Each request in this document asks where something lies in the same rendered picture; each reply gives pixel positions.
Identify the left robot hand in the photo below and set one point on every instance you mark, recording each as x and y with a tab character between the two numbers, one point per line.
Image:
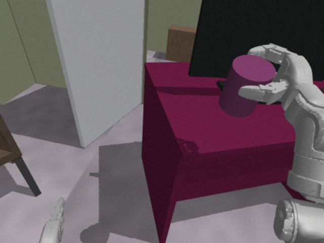
53	229

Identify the right robot hand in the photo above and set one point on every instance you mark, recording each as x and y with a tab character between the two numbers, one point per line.
294	70

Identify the right robot arm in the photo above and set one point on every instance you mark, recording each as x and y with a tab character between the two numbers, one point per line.
299	221

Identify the chair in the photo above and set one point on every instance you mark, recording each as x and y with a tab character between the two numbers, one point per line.
9	151

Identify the desk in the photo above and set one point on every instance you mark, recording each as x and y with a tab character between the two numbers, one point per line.
191	148

